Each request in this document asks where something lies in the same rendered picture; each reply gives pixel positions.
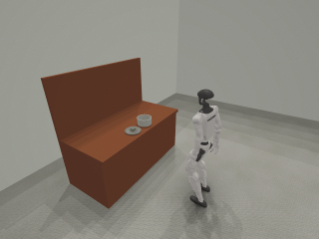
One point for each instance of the right robot hand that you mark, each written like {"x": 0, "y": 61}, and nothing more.
{"x": 216, "y": 146}

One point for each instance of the pot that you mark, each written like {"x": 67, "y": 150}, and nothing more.
{"x": 144, "y": 120}

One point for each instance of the robot left foot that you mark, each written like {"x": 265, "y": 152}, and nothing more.
{"x": 195, "y": 200}

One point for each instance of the humanoid robot head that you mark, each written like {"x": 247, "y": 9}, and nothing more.
{"x": 205, "y": 94}

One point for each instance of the right robot forearm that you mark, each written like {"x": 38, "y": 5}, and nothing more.
{"x": 217, "y": 135}

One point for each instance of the left robot hand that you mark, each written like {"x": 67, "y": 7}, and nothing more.
{"x": 190, "y": 164}

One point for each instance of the left robot upper arm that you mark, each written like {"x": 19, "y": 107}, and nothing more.
{"x": 197, "y": 122}

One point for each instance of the lid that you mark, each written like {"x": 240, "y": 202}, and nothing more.
{"x": 133, "y": 132}

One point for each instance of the table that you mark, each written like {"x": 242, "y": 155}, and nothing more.
{"x": 90, "y": 110}

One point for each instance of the left robot forearm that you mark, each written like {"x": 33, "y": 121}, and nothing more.
{"x": 195, "y": 150}

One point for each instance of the right robot upper arm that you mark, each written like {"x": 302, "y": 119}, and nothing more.
{"x": 217, "y": 124}

